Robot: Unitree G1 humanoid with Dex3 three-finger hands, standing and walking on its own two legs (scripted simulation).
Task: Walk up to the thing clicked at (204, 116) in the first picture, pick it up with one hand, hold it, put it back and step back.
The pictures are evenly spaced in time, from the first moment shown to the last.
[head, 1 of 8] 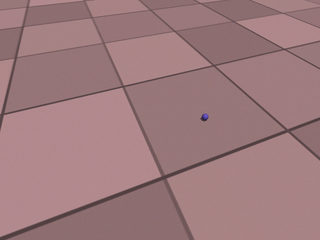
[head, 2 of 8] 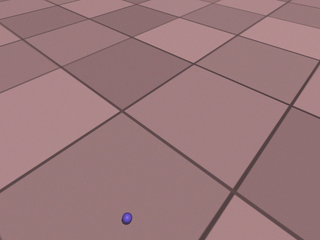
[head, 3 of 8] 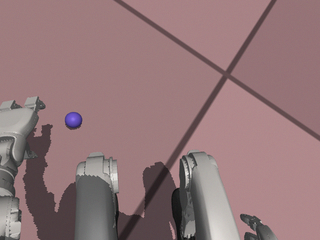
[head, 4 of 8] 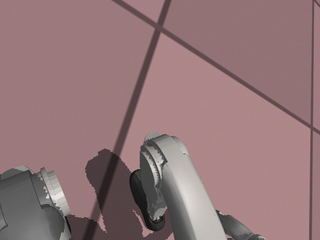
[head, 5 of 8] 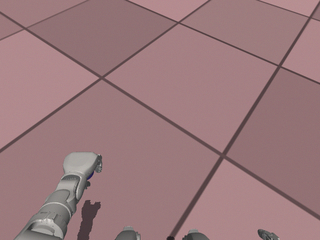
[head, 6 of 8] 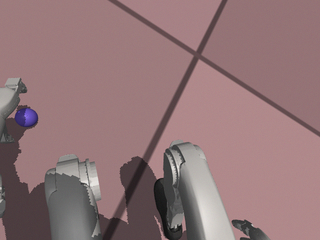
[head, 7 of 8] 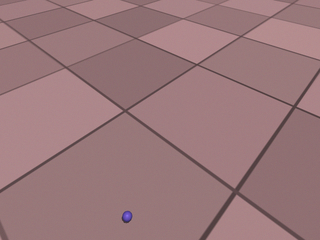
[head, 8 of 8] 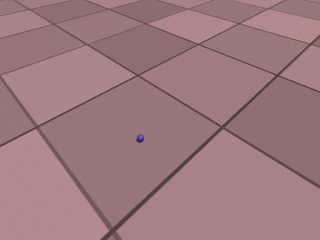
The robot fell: no
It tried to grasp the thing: yes
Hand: left
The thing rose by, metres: 0.69
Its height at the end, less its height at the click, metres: +0.00
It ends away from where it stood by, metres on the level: 0.01
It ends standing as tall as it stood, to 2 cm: yes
